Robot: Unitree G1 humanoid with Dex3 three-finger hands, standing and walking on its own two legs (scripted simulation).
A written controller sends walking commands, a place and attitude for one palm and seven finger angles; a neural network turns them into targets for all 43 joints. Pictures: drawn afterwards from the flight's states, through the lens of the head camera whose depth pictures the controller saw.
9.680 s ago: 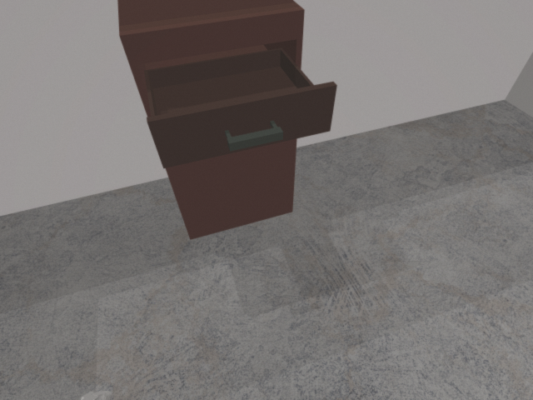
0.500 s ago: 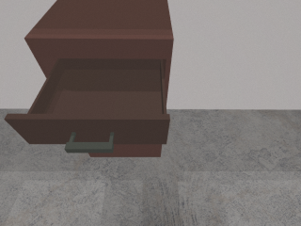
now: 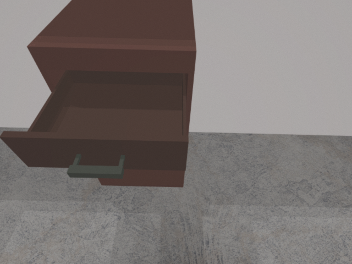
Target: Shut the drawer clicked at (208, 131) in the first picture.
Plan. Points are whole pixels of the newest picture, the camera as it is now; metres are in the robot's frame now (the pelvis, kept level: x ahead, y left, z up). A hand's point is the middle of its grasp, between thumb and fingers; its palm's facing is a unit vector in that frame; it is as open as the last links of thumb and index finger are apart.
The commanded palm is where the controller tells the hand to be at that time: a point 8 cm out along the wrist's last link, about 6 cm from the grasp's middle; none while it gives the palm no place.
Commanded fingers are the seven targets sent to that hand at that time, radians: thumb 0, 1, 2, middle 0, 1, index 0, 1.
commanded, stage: shuffle to correct the standing spot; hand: left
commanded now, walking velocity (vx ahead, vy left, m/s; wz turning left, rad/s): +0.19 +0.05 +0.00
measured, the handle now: (98, 164) +0.35 +0.23 -0.01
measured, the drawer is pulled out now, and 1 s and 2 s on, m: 0.29 0.29 0.29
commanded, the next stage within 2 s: come to a stop and stand still in 0.18 s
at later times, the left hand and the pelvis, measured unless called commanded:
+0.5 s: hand out of the picture +0.06 +0.19 -0.18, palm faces +0.06 -0.98 -0.20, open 7.3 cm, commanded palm none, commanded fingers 0.00 0.90 0.90 -0.20 -0.30 -0.20 -0.30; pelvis +0.06 +0.01 -0.01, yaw +2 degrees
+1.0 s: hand out of the picture +0.08 +0.21 -0.17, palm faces -0.01 -0.97 -0.22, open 7.3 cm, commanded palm none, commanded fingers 0.00 0.90 0.90 -0.20 -0.30 -0.20 -0.30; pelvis +0.02 +0.02 -0.01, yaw +0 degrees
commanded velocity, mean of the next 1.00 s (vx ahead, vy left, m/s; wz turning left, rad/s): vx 0.00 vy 0.00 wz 0.00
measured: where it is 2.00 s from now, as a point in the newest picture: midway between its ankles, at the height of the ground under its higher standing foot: outside the picture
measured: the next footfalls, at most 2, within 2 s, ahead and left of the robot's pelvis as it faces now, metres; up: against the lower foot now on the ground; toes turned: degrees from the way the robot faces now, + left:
none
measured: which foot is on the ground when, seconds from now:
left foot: down 0.00-1.00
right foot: down 0.00-1.00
